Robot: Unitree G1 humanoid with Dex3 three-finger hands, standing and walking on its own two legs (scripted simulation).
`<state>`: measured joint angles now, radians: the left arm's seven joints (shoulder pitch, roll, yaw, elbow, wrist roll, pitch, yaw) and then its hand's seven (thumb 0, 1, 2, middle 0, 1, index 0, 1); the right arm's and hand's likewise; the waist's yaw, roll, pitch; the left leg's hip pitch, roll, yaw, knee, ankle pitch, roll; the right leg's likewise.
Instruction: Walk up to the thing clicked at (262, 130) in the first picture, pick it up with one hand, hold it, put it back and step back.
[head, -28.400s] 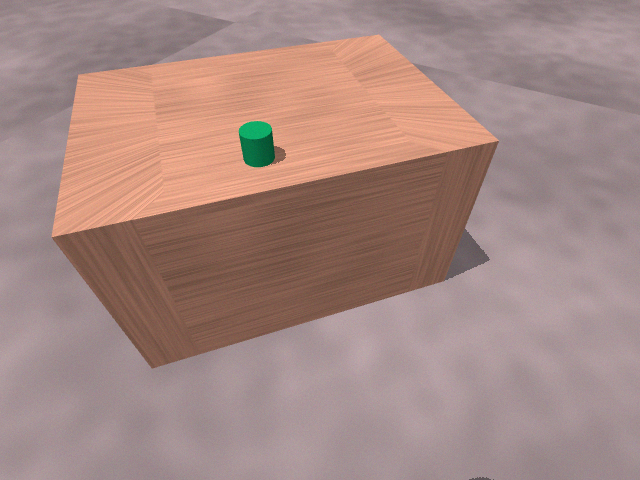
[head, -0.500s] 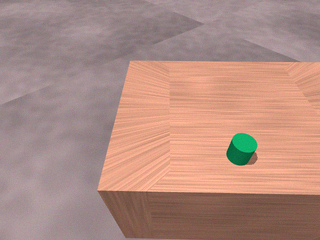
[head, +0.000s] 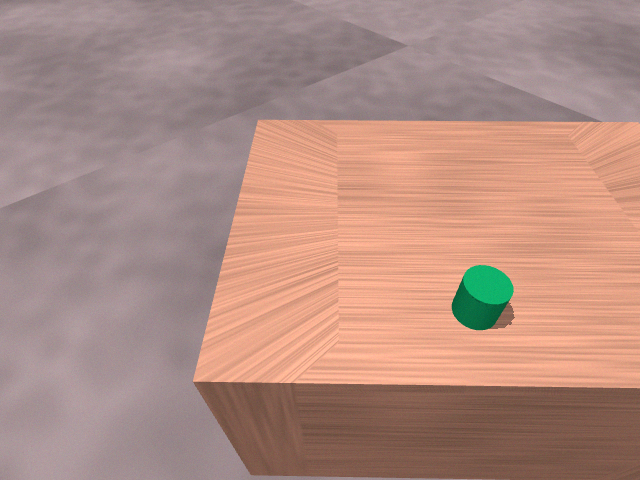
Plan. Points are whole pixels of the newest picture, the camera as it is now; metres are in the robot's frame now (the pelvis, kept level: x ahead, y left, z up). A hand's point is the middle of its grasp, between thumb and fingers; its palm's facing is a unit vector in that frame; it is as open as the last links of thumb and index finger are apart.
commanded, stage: stand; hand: right
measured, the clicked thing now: (480, 297) +0.44 -0.26 -0.09
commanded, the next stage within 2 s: step back in 0.20 s
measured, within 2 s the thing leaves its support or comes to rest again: neither
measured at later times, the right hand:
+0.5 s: hand out of the picture +0.04 -0.26 -0.16, palm faces +0.00 +0.91 -0.42, open 7.4 cm
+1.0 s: hand out of the picture -0.08 -0.25 -0.18, palm faces +0.07 +0.92 -0.38, open 7.4 cm
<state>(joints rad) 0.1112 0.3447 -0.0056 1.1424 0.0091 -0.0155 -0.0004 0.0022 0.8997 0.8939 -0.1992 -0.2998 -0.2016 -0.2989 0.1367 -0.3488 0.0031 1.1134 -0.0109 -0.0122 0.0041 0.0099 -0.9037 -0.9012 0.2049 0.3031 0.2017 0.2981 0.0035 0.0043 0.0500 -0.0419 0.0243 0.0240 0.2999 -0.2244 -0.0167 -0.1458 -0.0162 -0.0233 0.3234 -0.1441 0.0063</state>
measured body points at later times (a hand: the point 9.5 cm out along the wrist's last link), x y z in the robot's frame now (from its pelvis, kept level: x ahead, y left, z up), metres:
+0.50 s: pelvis -0.06 +0.02 -0.02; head +0.01 +0.04 +0.42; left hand +0.08 +0.34 -0.15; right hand +0.04 -0.31 -0.13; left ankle -0.09 +0.15 -0.73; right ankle +0.02 -0.12 -0.75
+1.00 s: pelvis -0.16 +0.03 -0.03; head -0.09 +0.01 +0.41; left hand -0.02 +0.32 -0.14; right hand -0.08 -0.30 -0.15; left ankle -0.12 +0.16 -0.72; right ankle -0.16 -0.09 -0.75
